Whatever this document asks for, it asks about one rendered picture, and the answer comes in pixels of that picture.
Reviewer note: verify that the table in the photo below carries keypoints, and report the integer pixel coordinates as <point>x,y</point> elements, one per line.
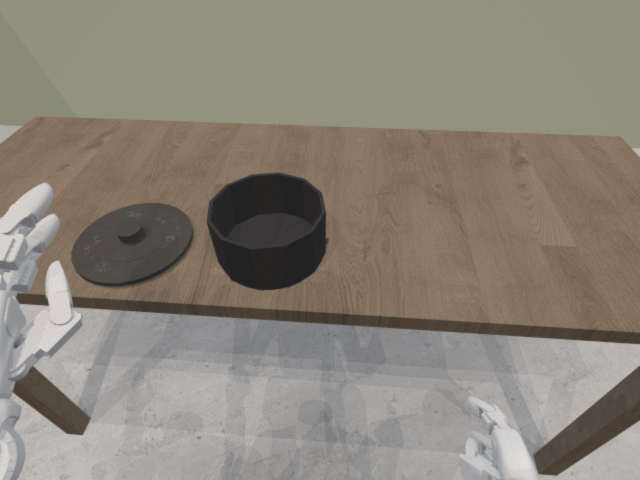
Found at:
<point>515,234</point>

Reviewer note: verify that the knob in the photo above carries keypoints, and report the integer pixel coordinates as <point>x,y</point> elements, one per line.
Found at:
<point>129,231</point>

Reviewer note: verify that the robot left hand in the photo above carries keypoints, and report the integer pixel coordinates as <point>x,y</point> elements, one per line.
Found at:
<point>23,240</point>

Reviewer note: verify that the lid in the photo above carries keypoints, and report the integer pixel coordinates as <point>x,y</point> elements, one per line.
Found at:
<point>100,257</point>

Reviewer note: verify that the robot left forearm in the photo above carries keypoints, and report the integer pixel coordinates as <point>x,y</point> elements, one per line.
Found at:
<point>12,448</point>

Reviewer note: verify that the robot right hand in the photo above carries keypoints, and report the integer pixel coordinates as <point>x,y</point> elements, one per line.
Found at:
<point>504,457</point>

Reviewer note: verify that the pot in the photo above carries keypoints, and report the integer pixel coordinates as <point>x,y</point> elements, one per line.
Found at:
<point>268,230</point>

